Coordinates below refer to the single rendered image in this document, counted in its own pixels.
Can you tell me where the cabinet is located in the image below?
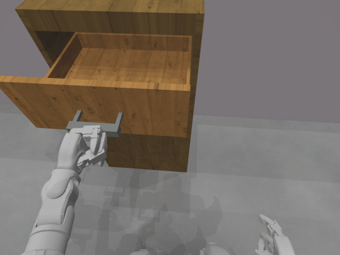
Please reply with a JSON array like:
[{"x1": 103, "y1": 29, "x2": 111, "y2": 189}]
[{"x1": 15, "y1": 0, "x2": 205, "y2": 172}]

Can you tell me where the right robot hand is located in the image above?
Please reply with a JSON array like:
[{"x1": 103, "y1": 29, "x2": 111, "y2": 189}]
[{"x1": 255, "y1": 214, "x2": 296, "y2": 255}]

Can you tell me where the drawer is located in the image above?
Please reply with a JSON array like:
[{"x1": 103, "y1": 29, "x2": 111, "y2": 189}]
[{"x1": 0, "y1": 32, "x2": 192, "y2": 137}]

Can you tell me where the robot left forearm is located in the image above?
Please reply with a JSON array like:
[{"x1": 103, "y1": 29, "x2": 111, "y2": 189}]
[{"x1": 21, "y1": 168, "x2": 81, "y2": 255}]

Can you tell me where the handle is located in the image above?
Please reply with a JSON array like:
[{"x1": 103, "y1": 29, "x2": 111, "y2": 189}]
[{"x1": 66, "y1": 110, "x2": 123, "y2": 137}]

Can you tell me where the robot right shin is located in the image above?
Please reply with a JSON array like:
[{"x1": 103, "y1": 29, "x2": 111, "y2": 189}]
[{"x1": 206, "y1": 243, "x2": 217, "y2": 247}]

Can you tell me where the left robot hand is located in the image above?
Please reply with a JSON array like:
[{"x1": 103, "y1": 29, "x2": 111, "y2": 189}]
[{"x1": 57, "y1": 125, "x2": 108, "y2": 175}]

